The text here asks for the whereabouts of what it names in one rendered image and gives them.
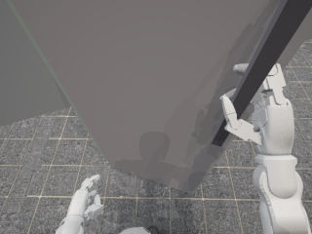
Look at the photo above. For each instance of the robot right hand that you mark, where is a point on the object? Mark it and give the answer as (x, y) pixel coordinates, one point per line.
(273, 116)

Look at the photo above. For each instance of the robot left hand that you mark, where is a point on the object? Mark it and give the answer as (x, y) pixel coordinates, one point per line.
(82, 198)

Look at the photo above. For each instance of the robot right forearm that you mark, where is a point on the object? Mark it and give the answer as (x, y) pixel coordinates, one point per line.
(280, 189)

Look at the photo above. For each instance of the handle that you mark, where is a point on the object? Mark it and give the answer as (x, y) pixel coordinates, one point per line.
(281, 29)

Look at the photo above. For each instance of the fridge door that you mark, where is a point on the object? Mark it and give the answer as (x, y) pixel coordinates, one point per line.
(146, 76)

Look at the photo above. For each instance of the robot left forearm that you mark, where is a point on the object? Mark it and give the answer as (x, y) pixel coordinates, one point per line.
(72, 224)

